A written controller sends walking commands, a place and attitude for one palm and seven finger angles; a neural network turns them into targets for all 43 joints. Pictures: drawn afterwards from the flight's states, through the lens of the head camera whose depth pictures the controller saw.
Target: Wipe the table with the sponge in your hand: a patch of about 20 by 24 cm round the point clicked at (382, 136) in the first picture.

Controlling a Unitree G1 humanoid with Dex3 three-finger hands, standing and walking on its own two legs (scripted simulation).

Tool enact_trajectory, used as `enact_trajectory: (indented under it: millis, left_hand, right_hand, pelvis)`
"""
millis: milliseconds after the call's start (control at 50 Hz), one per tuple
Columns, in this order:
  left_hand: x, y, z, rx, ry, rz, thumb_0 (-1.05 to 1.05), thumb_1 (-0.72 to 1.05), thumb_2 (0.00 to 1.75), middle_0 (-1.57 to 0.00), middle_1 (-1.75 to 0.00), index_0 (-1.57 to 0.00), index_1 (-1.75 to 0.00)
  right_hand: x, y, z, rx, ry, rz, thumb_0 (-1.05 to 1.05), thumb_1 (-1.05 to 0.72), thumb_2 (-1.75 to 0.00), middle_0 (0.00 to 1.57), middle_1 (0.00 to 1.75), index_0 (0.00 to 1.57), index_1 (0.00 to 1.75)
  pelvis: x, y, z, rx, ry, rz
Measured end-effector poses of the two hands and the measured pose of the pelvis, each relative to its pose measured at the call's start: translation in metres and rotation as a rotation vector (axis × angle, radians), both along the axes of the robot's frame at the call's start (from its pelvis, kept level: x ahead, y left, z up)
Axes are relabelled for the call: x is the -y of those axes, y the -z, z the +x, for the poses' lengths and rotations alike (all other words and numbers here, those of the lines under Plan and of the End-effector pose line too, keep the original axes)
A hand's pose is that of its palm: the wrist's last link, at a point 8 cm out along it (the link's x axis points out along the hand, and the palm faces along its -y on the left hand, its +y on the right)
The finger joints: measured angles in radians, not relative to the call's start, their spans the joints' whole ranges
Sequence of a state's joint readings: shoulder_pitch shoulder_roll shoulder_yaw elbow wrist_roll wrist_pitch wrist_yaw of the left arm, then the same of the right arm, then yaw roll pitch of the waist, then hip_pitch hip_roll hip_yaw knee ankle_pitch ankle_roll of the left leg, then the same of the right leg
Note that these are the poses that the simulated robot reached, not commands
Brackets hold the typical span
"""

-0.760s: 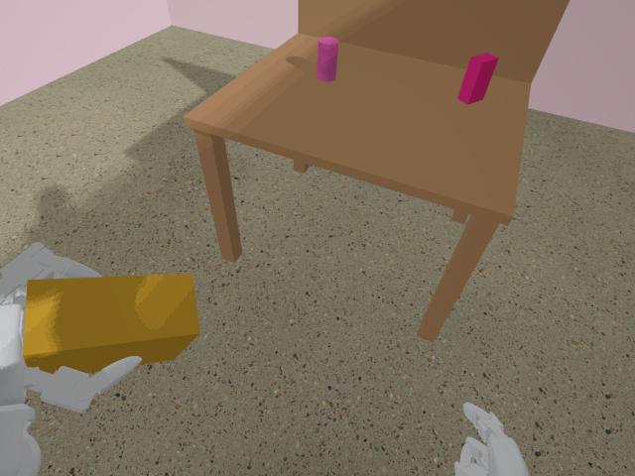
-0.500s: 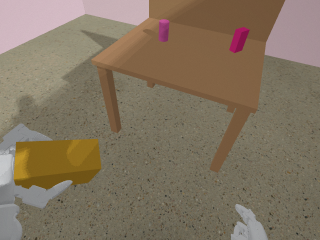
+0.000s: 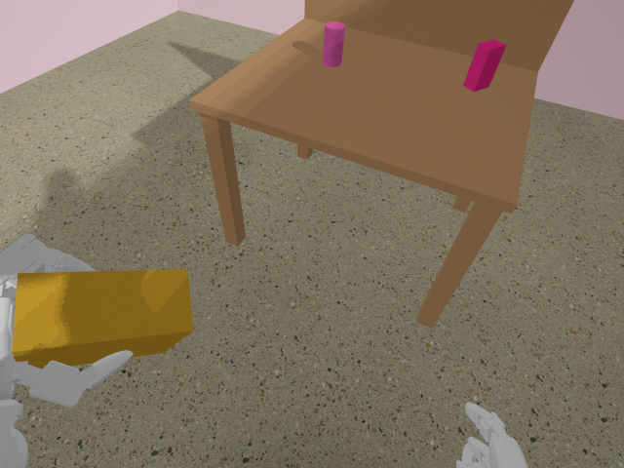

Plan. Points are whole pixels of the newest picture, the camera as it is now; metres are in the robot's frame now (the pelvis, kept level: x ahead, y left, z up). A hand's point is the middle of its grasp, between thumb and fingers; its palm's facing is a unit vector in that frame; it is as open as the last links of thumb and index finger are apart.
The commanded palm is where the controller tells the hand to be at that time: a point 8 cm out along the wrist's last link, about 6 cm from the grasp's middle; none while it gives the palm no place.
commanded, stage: walk to a spot facing it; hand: left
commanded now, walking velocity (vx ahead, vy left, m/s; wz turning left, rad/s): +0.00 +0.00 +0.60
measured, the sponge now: (130, 318) +0.23 +0.19 +0.14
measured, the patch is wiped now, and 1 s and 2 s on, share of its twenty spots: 0.00 0.00 0.00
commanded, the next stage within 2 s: none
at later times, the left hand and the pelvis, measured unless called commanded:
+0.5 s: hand out of the picture +0.16 +0.30 +0.17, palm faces +0.63 -0.67 -0.39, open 10.3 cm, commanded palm +0.09 +0.32 +0.19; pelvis +0.01 +0.01 -0.01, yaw +16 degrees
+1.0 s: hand out of the picture +0.17 +0.29 +0.17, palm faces +0.75 -0.45 -0.49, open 10.3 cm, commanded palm +0.10 +0.30 +0.19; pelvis +0.12 -0.02 +0.01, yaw +34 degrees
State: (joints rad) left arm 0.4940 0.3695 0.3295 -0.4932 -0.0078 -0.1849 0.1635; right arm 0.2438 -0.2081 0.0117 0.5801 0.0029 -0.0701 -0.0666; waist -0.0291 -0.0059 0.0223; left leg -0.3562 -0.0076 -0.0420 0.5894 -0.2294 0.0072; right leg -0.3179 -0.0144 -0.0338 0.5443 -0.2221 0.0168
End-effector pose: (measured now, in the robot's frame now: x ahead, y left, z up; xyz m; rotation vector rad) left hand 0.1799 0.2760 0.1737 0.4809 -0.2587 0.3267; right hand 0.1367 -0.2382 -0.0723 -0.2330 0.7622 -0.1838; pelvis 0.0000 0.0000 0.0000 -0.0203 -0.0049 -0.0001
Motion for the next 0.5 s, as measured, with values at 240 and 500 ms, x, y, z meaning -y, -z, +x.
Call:
enact_trajectory:
  millis: [240,500]
  left_hand:
    - [-0.009,0.000,-0.037,0.061,-0.114,-0.001,-0.01,-0.50,0.99,-0.71,-1.35,-0.71,-1.35]
    - [-0.055,-0.011,-0.071,0.113,-0.285,0.047,-0.01,-0.50,0.99,-0.71,-1.35,-0.72,-1.35]
  right_hand:
    - [-0.017,0.016,0.016,-0.039,-0.139,0.004,0.01,-0.90,-0.90,0.20,0.30,0.20,0.30]
    - [-0.066,0.007,0.068,-0.002,-0.277,0.023,0.01,-0.90,-0.90,0.20,0.30,0.20,0.30]
  pelvis:
    - [0.007,0.010,-0.006,0.005,-0.114,0.012]
    - [-0.006,0.007,0.014,0.027,-0.281,-0.005]
